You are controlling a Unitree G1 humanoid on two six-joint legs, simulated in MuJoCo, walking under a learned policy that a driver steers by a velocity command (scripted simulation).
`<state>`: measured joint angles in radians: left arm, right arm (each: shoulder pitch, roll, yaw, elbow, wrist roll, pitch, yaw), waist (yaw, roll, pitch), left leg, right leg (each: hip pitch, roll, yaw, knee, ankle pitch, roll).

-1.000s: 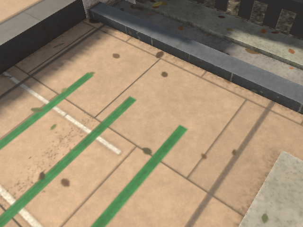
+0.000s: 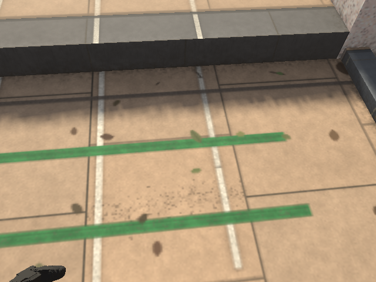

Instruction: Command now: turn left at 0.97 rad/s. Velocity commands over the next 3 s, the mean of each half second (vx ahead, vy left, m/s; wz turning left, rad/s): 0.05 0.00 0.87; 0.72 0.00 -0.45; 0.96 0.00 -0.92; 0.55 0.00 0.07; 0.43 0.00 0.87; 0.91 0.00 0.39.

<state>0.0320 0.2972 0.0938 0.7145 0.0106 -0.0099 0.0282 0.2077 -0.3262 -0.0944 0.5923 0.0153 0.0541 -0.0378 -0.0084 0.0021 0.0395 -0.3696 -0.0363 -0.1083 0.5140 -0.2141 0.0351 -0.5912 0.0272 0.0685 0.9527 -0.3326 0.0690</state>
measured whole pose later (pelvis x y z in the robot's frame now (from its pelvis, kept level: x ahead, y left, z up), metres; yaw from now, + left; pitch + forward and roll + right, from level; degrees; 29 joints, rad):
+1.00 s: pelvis +0.27 +0.07 -0.04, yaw +9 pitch +2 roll +0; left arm 0.06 0.28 0.05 0.66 -0.06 -0.04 -0.08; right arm 0.50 -0.25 -0.05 0.83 -0.01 -0.05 -0.04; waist -0.04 -0.02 0.03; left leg 0.28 0.06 0.31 0.38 -0.51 -0.07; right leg -0.66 0.03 -0.14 0.76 -0.10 -0.16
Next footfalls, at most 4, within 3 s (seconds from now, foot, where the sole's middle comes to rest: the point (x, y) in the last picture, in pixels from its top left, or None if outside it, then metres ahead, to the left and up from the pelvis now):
0.16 right None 0.12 -0.13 -0.78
0.58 left None -0.01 0.11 -0.78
1.02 right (174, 269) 0.46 0.05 -0.78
1.44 left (136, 163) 0.88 0.21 -0.78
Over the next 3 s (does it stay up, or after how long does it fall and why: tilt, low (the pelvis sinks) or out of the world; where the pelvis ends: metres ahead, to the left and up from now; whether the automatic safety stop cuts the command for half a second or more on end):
stays up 1.45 0.14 0.00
